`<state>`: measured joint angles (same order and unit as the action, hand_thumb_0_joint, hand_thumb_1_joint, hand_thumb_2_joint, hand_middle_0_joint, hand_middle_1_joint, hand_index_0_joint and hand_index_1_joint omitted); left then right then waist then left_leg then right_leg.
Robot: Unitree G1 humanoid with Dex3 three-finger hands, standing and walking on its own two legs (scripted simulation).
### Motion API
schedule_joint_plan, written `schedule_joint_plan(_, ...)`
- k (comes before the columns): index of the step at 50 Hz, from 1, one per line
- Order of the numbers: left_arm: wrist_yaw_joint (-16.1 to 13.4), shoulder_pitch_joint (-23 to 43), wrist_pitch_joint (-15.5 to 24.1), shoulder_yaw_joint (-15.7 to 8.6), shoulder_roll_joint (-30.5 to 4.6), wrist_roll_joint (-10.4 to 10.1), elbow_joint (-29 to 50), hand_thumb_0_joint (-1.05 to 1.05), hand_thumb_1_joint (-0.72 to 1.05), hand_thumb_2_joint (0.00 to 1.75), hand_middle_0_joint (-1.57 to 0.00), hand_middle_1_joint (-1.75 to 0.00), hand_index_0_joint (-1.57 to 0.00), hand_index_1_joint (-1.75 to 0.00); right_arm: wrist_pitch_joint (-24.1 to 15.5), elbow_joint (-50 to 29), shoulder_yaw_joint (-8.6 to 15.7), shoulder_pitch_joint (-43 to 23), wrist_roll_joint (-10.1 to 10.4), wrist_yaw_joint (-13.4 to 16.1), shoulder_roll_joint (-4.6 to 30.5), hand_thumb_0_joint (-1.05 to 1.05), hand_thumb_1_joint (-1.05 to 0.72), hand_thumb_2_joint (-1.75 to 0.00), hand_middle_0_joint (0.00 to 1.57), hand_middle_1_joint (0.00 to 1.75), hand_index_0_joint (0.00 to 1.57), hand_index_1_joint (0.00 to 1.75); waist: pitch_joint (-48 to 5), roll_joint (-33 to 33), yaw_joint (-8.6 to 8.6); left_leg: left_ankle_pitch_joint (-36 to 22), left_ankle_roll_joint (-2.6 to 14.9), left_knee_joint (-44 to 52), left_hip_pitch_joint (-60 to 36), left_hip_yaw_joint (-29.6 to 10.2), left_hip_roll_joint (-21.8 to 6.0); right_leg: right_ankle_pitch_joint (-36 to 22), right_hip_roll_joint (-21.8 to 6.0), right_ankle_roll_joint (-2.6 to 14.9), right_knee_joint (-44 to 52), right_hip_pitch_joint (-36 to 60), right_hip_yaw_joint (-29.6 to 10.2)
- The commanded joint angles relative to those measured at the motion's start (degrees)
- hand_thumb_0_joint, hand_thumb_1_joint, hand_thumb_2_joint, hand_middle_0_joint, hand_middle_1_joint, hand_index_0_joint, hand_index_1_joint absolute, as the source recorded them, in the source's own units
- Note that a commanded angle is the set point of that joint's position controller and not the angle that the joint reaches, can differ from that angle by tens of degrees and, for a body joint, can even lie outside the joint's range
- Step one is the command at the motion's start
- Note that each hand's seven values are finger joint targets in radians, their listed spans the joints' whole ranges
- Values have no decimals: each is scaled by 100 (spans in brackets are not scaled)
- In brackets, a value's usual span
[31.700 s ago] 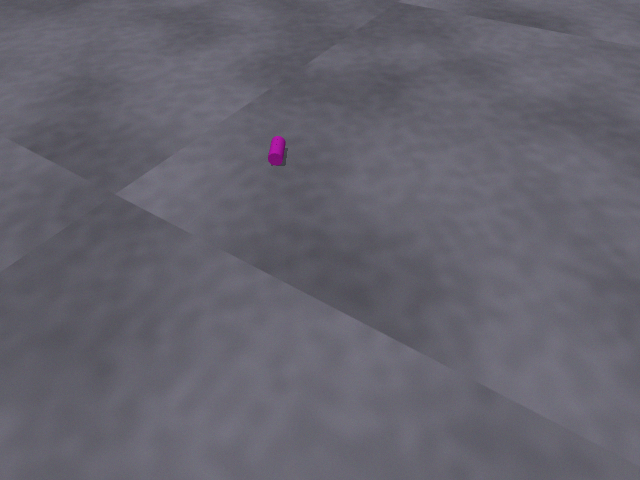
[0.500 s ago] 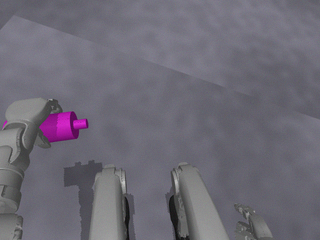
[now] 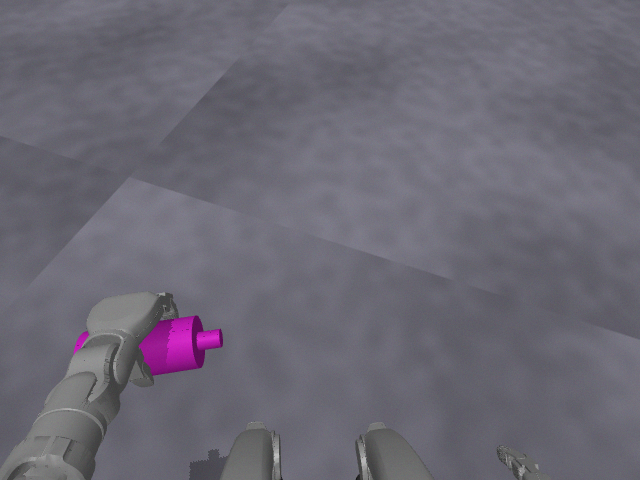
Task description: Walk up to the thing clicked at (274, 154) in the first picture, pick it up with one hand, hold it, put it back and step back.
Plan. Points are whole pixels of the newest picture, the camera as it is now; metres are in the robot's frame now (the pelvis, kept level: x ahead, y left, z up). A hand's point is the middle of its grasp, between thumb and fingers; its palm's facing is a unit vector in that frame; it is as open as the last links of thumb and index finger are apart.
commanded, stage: lift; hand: left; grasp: from above
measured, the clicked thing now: (155, 347) +0.34 +0.24 -0.11
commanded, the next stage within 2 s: hold in 0.44 s
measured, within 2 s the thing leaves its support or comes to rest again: neither
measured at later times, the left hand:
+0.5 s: hand (143, 302) +0.36 +0.23 +0.00, palm faces -0.45 -0.10 -0.89, open 10.4 cm
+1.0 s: hand (132, 277) +0.37 +0.23 +0.05, palm faces -0.45 -0.06 -0.89, open 10.4 cm
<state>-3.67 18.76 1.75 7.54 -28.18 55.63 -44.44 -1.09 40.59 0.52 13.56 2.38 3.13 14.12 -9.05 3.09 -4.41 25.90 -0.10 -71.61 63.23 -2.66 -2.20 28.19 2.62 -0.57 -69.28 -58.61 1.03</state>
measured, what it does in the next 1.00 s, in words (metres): rises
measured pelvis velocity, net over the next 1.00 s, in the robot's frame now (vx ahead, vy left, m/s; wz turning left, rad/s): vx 0.06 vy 0.00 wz -0.01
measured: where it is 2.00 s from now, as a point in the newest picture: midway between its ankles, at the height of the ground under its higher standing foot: outside the picture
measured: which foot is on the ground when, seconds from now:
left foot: down 0.00-1.00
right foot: down 0.00-1.00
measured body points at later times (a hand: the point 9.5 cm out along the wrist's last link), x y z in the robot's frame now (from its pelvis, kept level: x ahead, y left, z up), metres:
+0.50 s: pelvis +0.04 +0.00 +0.07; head +0.09 -0.01 +0.52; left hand +0.38 +0.23 +0.05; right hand +0.13 -0.26 -0.05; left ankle +0.08 +0.12 -0.63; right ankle +0.05 -0.13 -0.63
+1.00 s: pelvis +0.06 +0.00 +0.10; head +0.09 -0.01 +0.55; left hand +0.39 +0.23 +0.10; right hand +0.18 -0.26 -0.02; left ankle +0.08 +0.12 -0.63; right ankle +0.05 -0.13 -0.63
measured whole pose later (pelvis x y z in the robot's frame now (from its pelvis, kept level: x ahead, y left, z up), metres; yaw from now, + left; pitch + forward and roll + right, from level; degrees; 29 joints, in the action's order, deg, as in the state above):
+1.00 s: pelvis +0.06 +0.00 +0.10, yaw -1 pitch +6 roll -1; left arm -1.9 16.7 -2.6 12.8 -22.3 56.5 -42.0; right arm 1.4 40.4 2.4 13.4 3.1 2.1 14.3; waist -4.1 2.7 -1.1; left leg 17.7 0.4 -37.4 25.5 1.5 -1.1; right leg 19.3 0.9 -0.9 -36.1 -22.6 -3.0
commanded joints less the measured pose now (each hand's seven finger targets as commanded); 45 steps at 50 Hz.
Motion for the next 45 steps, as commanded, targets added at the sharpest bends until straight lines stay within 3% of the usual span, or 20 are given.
schedule_joint_plan(1, -561, 2015, 52, -516, -1215, 181, 904, 0, 67, 66, -93, -79, -98, -73, -287, -433, 325, 170, -21, 69, 854, 0, -90, -90, 20, 30, 20, 30, -1632, 358, -10, -25, 57, 1646, -2210, 77, 138, -211, 109, 179, 1614, 957, -110)
schedule_joint_plan(3, -690, 2231, 20, -307, -1024, 246, 879, 0, 68, 68, -93, -81, -98, -76, -299, -405, 314, 186, -22, 55, 812, 0, -90, -90, 20, 30, 20, 30, -1513, 323, -70, -123, 49, 1815, -2416, 114, 152, -299, 97, 177, 1814, 1079, -136)
schedule_joint_plan(7, -867, 2180, -166, -439, -1076, 242, 775, 0, 66, 72, -91, -83, -97, -78, -297, -335, 369, 231, -32, 32, 839, 0, -89, -90, 20, 30, 20, 30, -1697, 286, 97, -605, 35, 2095, -2869, 189, 174, -733, 81, 158, 2127, 1696, -184)
schedule_joint_plan(8, -857, 2116, -228, -280, -856, 207, 708, 0, 66, 73, -92, -83, -97, -78, -298, -312, 366, 201, -33, 26, 817, 0, -89, -90, 20, 30, 20, 30, -1679, 293, 61, -770, 20, 2162, -2994, 179, 163, -907, 84, 152, 2156, 1754, -178)
schedule_joint_plan(10, -838, 1907, -353, -259, -816, 186, 486, 0, 68, 72, -93, -82, -98, -77, -293, -308, 390, 174, -27, 26, 843, 0, -90, -90, 20, 30, 20, 30, -1578, 160, 102, -1019, 11, 2340, -3176, 149, 152, -1126, 95, 149, 2263, 1984, -123)
schedule_joint_plan(11, -843, 1795, -397, -373, -868, 154, 357, 0, 67, 73, -93, -83, -98, -78, -282, -303, 413, 194, -40, 29, 841, 0, -90, -90, 20, 30, 20, 30, -1504, 96, 146, -1065, 18, 2400, -3156, 150, 154, -1169, 97, 130, 2351, 2101, -129)
schedule_joint_plan(14, -734, 1739, -482, -105, -588, 60, 331, 0, 70, 75, -96, -81, -101, -77, -267, -351, 410, 158, -35, 20, 796, 0, -89, -90, 20, 30, 20, 30, -1358, -28, 147, -1187, 40, 2588, -3262, 212, 194, -1334, 87, 118, 2565, 2329, -168)
schedule_joint_plan(18, -544, 1715, -490, -102, -572, -64, 491, 0, 70, 70, -96, -80, -102, -74, -261, -388, 440, 218, -29, 30, 800, 0, -90, -90, 20, 30, 20, 30, -1339, -115, 133, -1526, 69, 2766, -3546, 287, 218, -1720, 68, 78, 2830, 2731, -235)
schedule_joint_plan(20, -515, 1841, -459, -59, -557, -57, 746, 0, 69, 70, -96, -81, -101, -75, -257, -422, 429, 186, -21, 29, 784, 0, -90, -90, 20, 30, 20, 30, -1372, -98, 144, -1611, 71, 2880, -3744, 301, 235, -1793, 53, 71, 2947, 2900, -243)
schedule_joint_plan(23, -571, 1900, -411, -219, -727, -9, 868, 0, 70, 72, -97, -80, -102, -75, -239, -435, 427, 173, -8, 47, 796, 0, -89, -89, 20, 30, 20, 30, -1351, -17, 167, -1716, 45, 3077, -3977, 282, 228, -1831, 60, 91, 3046, 2999, -231)
schedule_joint_plan(24, -582, 1832, -404, -140, -667, 43, 873, 0, 70, 70, -98, -78, -102, -73, -226, -440, 420, 134, 1, 45, 784, 0, -89, -90, 20, 30, 20, 30, -1281, -7, 193, -1756, 44, 3144, -4046, 297, 230, -1850, 52, 106, 3097, 3018, -223)
schedule_joint_plan(25, -585, 1883, -404, -114, -596, 68, 829, 0, 71, 69, -98, -78, -103, -73, -218, -434, 422, 150, 4, 46, 787, 0, -89, -89, 20, 30, 20, 30, -1233, -16, 111, -1764, 37, 3181, -4107, 295, 221, -1854, 60, 109, 3117, 2976, -237)
schedule_joint_plan(27, -600, 1910, -396, -135, -663, 128, 883, 0, 70, 69, -97, -79, -102, -73, -192, -421, 441, 122, 2, 46, 794, 0, -89, -89, 20, 30, 20, 30, -1269, -27, 173, -1926, 39, 3244, -4209, 281, 232, -2003, 54, 97, 3193, 3136, -239)
schedule_joint_plan(28, -587, 1920, -408, -6, -516, 140, 877, 0, 69, 66, -95, -78, -101, -72, -182, -402, 432, 125, 3, 36, 777, 0, -90, -89, 20, 30, 20, 30, -1241, -69, 173, -2014, 57, 3253, -4257, 317, 244, -2127, 41, 84, 3235, 3185, -252)
schedule_joint_plan(29, -587, 1913, -421, -83, -678, 167, 941, 0, 70, 67, -95, -78, -101, -72, -164, -423, 453, 104, 20, 32, 827, 0, -89, -89, 20, 30, 20, 30, -1347, -36, 216, -2116, 60, 3277, -4386, 349, 264, -2246, 28, 70, 3306, 3328, -268)
schedule_joint_plan(33, -455, 1838, -472, -30, -604, 127, 903, 0, 71, 72, -96, -81, -102, -75, -128, -379, 475, 77, 17, 11, 834, 0, -89, -89, 20, 30, 20, 30, -1210, -4, 228, -2350, 40, 3450, -4575, 333, 240, -2359, 56, 84, 3432, 3471, -236)
schedule_joint_plan(34, -403, 1814, -463, 63, -480, 95, 889, 0, 73, 70, -97, -80, -103, -74, -128, -403, 463, 61, 24, 5, 825, 0, -89, -89, 20, 30, 20, 30, -1094, -90, 163, -2299, 51, 3479, -4522, 334, 247, -2349, 52, 80, 3460, 3469, -252)
schedule_joint_plan(37, -237, 1574, -448, 32, -510, 74, 856, 0, 72, 71, -97, -80, -102, -75, -88, -477, 467, 8, 45, -9, 821, 0, -89, -89, 20, 30, 20, 30, -988, -67, 241, -2375, 52, 3571, -4569, 363, 248, -2365, 56, 94, 3536, 3578, -244)
schedule_joint_plan(41, -101, 1728, -425, 53, -562, 103, 1263, 0, 73, 72, -98, -81, -104, -75, -34, -587, 469, -59, 60, -25, 842, 0, -89, -89, 20, 30, 20, 30, -1228, -104, 282, -2824, 87, 3597, -4859, 398, 259, -2856, 44, 61, 3575, 3853, -262)
schedule_joint_plan(45, -123, 1635, -452, 5, -542, 114, 1273, 0, 73, 75, -98, -82, -104, -76, 13, -641, 443, -103, 70, -32, 840, 0, -89, -89, 20, 30, 20, 30, -1025, -62, 308, -2732, 59, 3781, -4913, 374, 236, -2663, 59, 99, 3685, 3865, -257)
